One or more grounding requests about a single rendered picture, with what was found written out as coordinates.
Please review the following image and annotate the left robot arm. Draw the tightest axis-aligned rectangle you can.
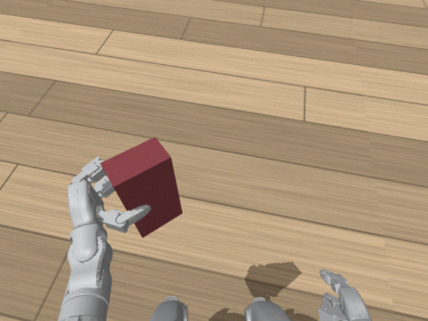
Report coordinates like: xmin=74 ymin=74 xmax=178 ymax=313
xmin=58 ymin=223 xmax=113 ymax=321

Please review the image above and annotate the right robot hand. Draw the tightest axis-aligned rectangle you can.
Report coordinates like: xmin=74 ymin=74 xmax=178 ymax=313
xmin=318 ymin=270 xmax=372 ymax=321

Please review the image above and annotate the carton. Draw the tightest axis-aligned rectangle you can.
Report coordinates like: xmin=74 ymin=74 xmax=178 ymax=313
xmin=100 ymin=137 xmax=183 ymax=238

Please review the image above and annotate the left robot hand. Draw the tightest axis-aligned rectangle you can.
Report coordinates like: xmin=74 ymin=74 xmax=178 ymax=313
xmin=68 ymin=157 xmax=151 ymax=233

